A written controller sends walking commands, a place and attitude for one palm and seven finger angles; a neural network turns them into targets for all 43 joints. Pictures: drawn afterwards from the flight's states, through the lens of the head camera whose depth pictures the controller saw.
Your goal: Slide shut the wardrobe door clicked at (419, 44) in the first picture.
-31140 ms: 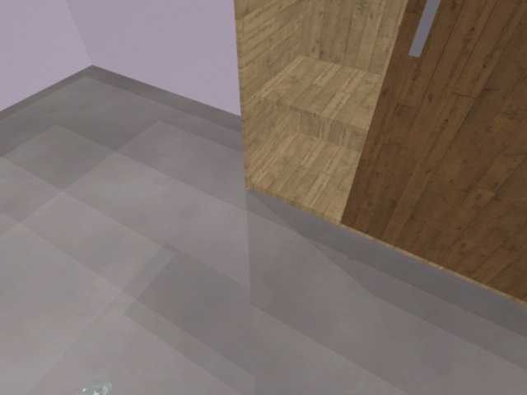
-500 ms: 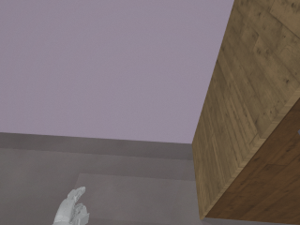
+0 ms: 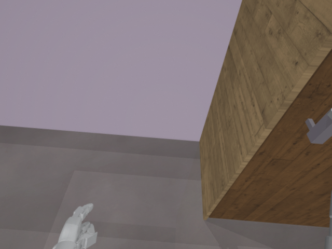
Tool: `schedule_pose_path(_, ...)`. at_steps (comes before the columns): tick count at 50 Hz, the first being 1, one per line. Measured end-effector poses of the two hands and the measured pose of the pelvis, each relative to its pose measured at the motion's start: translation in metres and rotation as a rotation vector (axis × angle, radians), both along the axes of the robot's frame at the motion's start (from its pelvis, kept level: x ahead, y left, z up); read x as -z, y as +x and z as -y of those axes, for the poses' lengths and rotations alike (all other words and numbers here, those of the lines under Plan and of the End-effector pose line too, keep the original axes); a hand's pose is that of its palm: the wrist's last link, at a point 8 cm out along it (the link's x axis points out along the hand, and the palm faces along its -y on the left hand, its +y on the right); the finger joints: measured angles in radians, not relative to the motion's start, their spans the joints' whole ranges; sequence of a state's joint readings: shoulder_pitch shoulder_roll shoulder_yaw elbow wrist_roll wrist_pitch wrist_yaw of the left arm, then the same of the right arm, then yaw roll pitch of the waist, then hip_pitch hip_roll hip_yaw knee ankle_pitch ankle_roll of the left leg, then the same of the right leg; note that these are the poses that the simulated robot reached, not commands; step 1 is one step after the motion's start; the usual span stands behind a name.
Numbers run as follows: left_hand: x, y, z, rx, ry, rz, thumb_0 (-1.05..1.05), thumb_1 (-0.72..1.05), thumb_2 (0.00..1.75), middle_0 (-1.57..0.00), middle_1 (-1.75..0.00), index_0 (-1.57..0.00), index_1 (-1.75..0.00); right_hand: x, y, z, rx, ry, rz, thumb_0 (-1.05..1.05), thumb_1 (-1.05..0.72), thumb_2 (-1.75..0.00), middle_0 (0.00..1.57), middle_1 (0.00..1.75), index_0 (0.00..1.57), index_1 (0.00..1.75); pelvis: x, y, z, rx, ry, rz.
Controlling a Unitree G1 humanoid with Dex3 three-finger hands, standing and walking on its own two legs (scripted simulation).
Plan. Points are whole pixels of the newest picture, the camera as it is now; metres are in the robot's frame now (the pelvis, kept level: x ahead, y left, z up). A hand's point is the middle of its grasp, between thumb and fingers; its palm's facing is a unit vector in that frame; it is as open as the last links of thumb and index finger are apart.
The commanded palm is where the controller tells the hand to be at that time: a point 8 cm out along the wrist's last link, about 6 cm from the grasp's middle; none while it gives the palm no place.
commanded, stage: stop walking and hold the door there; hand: right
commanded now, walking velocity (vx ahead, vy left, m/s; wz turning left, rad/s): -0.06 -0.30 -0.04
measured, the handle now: out of the picture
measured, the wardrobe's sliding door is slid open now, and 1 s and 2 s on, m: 0.00 0.00 0.00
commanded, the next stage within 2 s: loosen the grip on the handle in 1.18 s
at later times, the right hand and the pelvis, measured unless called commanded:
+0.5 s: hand out of the picture +0.33 -0.29 +0.23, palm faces +0.35 +0.94 -0.04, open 7.0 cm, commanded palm +0.29 -0.30 +0.22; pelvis -0.02 -0.09 +0.02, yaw +0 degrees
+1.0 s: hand out of the picture +0.33 -0.29 +0.23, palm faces +0.35 +0.93 -0.06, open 7.0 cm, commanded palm +0.29 -0.30 +0.22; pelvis -0.01 -0.08 +0.02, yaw +0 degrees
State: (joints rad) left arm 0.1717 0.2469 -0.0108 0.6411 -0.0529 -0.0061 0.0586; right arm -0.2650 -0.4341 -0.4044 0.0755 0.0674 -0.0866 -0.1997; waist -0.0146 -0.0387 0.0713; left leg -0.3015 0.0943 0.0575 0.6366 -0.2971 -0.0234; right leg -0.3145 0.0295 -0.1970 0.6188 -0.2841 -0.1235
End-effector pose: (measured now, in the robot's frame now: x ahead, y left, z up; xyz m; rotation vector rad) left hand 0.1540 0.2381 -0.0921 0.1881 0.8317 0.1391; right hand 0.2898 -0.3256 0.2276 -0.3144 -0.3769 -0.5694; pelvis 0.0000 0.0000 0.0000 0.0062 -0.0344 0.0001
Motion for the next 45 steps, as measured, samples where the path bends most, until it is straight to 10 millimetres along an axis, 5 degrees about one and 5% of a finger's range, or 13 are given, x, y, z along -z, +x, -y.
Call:
schedule_pose_path(13, 0.004, -0.006, 0.064, 0.011, 0.014, -0.015, 0.02, 0.9, 0.9, -0.2, -0.3, -0.2, -0.3, 0.004, 0.003, 0.012, -0.175, 0.014, 0.053, -0.18, -0.57, -0.76, 0.39, 1.57, 0.19, 1.27, 0.004, -0.022, 0.064, 0.008, -0.014, 0.012)
schedule_pose_path(24, -0.007, -0.005, 0.139, 0.122, -0.094, 0.004, 0.01, 0.9, 0.89, -0.2, -0.3, -0.2, -0.3, 0.003, 0.002, 0.006, -0.252, 0.138, 0.021, -0.09, -0.67, -0.76, 0.4, 1.48, 0.12, 1.3, -0.015, -0.022, 0.089, -0.006, 0.011, 0.008)
schedule_pose_path(34, -0.033, 0.005, 0.132, 0.094, -0.021, 0.067, 0.01, 0.9, 0.89, -0.2, -0.3, -0.2, -0.3, 0.003, 0.002, 0.006, -0.305, 0.161, 0.021, -0.07, -0.7, -0.76, 0.44, 1.41, 0.1, 1.32, -0.02, -0.022, 0.097, -0.019, -0.003, -0.014)
schedule_pose_path(45, -0.032, 0.005, 0.105, 0.065, 0.004, 0.044, 0.01, 0.9, 0.9, -0.2, -0.3, -0.2, -0.3, 0.002, 0.001, 0.004, -0.265, 0.149, 0.008, -0.08, -0.69, -0.77, 0.45, 1.4, 0.09, 1.32, -0.022, -0.015, 0.086, -0.008, 0.012, -0.025)
